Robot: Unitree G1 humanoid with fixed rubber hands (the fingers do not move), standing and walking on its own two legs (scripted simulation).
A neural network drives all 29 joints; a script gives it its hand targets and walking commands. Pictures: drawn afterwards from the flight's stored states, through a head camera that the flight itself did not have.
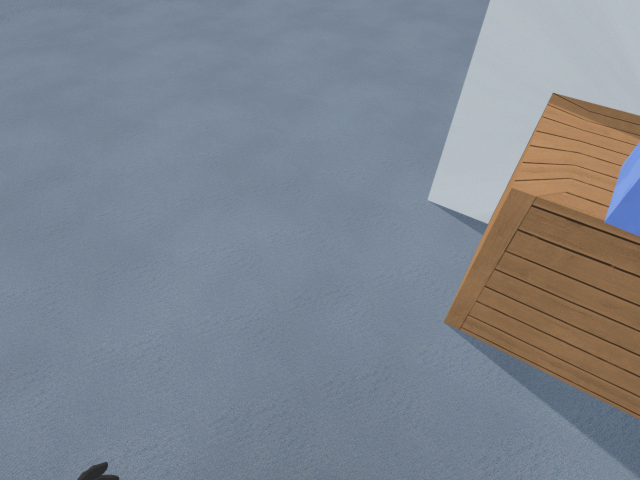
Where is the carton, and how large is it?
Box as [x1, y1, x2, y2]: [604, 142, 639, 235]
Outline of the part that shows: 639,142 621,167 604,221 637,235 639,235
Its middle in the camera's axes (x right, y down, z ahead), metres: +0.86 -0.14 +0.83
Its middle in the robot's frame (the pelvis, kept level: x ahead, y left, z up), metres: +0.71 -0.86 +0.00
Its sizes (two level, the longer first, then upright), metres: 0.284 0.278 0.271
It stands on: a pedestal, 0.64 m high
